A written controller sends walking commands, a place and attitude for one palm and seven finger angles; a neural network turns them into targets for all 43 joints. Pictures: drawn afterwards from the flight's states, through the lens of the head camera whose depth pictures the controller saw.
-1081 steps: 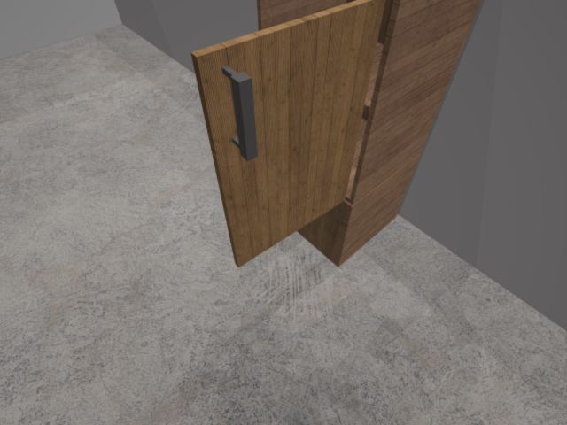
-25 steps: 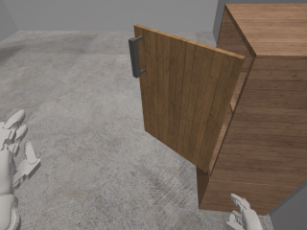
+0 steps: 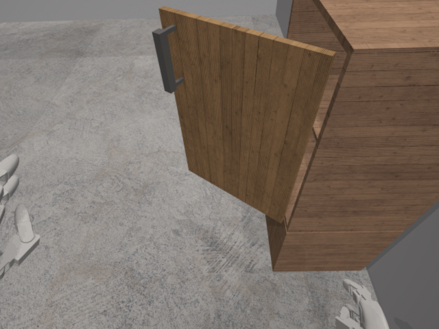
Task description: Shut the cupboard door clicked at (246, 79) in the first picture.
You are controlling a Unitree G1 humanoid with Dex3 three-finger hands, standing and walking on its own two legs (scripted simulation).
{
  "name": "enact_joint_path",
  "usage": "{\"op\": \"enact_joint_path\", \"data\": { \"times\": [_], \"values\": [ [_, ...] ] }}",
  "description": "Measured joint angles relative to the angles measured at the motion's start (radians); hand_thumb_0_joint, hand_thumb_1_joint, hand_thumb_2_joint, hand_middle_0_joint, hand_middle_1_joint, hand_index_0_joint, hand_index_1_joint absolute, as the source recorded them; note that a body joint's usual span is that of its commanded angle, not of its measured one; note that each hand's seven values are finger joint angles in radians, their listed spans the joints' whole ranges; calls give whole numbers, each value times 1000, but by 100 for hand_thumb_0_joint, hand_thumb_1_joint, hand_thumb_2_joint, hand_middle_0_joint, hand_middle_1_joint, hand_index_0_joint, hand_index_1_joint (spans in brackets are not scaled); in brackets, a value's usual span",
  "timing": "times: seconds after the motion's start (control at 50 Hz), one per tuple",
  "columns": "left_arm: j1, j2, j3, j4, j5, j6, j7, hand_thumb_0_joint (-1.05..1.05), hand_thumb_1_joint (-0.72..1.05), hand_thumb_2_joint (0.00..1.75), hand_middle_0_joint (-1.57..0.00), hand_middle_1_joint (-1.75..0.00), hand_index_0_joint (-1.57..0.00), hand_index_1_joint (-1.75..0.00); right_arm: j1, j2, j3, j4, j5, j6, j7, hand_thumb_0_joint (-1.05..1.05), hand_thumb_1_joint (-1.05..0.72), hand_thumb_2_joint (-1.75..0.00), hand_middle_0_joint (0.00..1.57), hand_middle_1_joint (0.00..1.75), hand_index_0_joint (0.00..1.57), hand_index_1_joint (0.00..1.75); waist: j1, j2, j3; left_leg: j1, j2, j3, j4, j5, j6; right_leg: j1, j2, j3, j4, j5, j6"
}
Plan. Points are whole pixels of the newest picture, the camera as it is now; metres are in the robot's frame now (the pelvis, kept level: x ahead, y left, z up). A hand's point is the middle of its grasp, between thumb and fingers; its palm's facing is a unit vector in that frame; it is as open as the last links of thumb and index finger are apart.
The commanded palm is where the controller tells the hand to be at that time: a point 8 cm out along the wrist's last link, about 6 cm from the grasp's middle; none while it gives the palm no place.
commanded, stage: step back with the hand held close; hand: left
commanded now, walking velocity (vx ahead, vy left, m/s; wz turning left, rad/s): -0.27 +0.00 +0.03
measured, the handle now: (171, 59) +0.68 +0.16 +0.15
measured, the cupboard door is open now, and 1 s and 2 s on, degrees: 54 54 54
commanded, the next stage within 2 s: stop stepping back and stand still in 1.42 s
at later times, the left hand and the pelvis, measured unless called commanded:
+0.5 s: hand out of the picture +0.13 +0.27 +0.16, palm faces +0.47 -0.75 -0.46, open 7.4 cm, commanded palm +0.07 +0.30 +0.18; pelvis -0.07 +0.00 -0.02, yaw +2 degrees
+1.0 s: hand out of the picture +0.06 +0.28 +0.18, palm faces +0.53 -0.72 -0.46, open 7.4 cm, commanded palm +0.00 +0.30 +0.18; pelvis -0.12 -0.01 -0.01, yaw +3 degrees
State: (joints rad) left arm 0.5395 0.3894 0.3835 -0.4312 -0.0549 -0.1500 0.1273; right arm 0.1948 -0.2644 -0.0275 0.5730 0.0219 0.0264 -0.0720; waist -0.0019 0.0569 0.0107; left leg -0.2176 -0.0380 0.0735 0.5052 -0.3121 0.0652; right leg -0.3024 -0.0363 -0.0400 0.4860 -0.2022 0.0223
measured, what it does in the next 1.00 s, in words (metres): walks backwards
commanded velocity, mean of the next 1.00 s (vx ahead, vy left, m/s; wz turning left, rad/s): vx -0.34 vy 0.00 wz -0.01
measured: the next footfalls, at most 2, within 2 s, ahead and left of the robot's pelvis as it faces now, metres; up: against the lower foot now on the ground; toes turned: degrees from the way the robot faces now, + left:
right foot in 1.10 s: -0.23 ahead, -0.16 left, +0.00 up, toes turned +0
left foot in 1.76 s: -0.18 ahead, +0.10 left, +0.00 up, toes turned -8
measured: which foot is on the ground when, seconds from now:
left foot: down 0.00-1.00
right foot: down 0.00-0.84, up 0.86-1.00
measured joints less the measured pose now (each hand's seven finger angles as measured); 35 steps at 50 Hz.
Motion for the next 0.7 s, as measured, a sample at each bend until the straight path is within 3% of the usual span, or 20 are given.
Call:
{"op": "enact_joint_path", "data": {
  "times": [0.16, 0.46, 0.54, 0.62, 0.7],
  "values": [
    [17, 54, 51, -56, 2, -15, 9, 1, 89, 89, -21, -30, -21, -30, 9, 25, 4, -40, -2, 7, -10, 1, -90, -90, 20, 30, 20, 30, -9, -52, -1, -49, -11, 18, 54, -2, 12, -66, -8, 37, 81, -5, 6],
    [-7, -3, 49, -71, 32, -73, 29, 1, 89, 89, -21, -30, -21, -30, 43, 36, 26, -21, -7, -36, -1, 1, -90, -90, 20, 30, 21, 30, -1, -63, -11, -164, 1, -11, 165, 10, 12, -132, 5, 29, 110, 31, 6],
    [-23, 17, 69, -65, 45, -91, 28, 1, 89, 89, -21, -30, -21, -30, 65, 38, 25, -18, -9, -61, -9, 1, -90, -90, 20, 30, 21, 30, -11, -62, -6, -172, -4, -32, 177, 18, 15, -124, 30, 64, 161, -1, 11],
    [-39, 25, 102, -54, 40, -108, 24, 1, 89, 89, -21, -30, -21, -30, 60, 45, 24, -7, -12, -73, -5, 1, -90, -90, 20, 30, 21, 30, -2, -62, -5, -193, 2, -34, 198, 19, 7, -114, 47, 95, 167, -34, 14],
    [-51, 10, 86, -53, 33, -108, 18, 1, 89, 89, -21, -30, -21, -30, 28, 44, 18, 0, -13, -66, 9, 1, -90, -90, 20, 30, 21, 30, -1, -62, 7, -219, 8, -30, 204, 29, -3, -139, 52, 99, 167, -10, 11]
  ]
}}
